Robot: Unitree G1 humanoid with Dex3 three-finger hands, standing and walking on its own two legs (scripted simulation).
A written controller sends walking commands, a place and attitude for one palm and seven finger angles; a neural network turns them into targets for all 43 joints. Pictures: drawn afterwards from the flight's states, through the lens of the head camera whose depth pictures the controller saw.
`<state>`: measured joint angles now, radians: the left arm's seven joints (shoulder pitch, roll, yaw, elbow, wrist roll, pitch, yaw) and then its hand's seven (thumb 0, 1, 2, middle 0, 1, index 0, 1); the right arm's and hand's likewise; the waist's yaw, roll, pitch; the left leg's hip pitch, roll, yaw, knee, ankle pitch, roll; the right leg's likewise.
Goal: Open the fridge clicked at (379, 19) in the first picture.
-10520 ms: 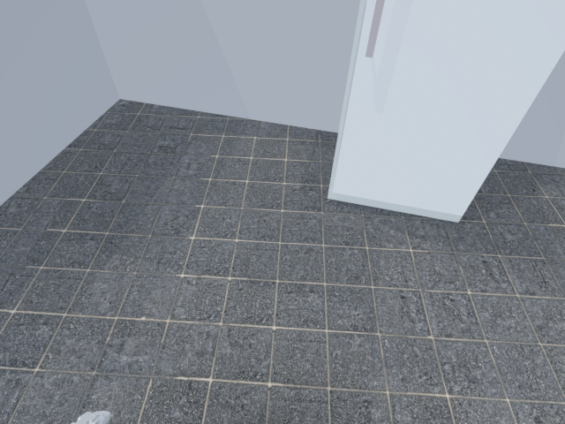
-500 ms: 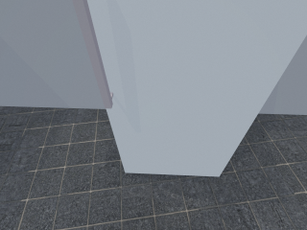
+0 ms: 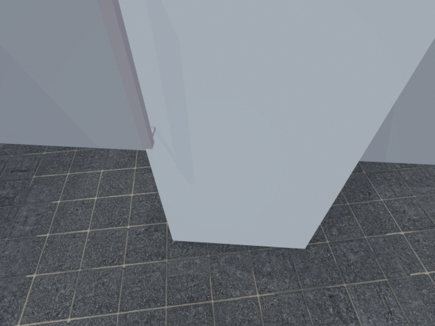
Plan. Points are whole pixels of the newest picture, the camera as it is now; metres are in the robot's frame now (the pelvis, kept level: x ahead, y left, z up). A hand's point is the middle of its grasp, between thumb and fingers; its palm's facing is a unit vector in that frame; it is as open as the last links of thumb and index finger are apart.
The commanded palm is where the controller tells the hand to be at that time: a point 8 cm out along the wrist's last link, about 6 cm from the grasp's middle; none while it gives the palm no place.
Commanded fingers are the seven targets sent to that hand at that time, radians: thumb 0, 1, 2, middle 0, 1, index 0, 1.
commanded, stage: look again from close up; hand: left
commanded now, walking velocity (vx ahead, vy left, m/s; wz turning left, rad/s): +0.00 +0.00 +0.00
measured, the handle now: (127, 48) +0.54 +0.21 +0.24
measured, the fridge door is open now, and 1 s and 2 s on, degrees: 0 0 0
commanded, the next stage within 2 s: shuffle to correct the standing spot in 0.74 s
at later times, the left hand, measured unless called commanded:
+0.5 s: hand out of the picture +0.02 +0.19 -0.17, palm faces +0.02 -0.97 -0.22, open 7.4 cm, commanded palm none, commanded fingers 0.00 0.90 0.90 -0.20 -0.30 -0.20 -0.30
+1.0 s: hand out of the picture +0.02 +0.19 -0.18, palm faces +0.05 -0.98 -0.21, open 7.4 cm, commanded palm none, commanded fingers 0.00 0.90 0.90 -0.20 -0.30 -0.20 -0.30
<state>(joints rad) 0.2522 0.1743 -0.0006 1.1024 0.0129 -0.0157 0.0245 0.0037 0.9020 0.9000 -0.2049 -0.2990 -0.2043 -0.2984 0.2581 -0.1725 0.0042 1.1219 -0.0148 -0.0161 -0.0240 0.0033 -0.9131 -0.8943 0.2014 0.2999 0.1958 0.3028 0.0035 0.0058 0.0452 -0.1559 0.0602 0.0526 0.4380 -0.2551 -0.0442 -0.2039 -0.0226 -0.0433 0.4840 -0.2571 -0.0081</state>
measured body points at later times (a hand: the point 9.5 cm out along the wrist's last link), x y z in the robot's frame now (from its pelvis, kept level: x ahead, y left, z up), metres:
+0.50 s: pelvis +0.00 +0.00 +0.00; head +0.02 +0.00 +0.45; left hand +0.02 +0.24 -0.15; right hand +0.01 -0.23 -0.16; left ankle -0.01 +0.15 -0.74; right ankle +0.00 -0.11 -0.74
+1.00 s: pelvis +0.01 +0.01 +0.00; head +0.02 +0.01 +0.45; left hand +0.02 +0.24 -0.16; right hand +0.03 -0.22 -0.16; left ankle -0.01 +0.15 -0.74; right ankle +0.00 -0.11 -0.74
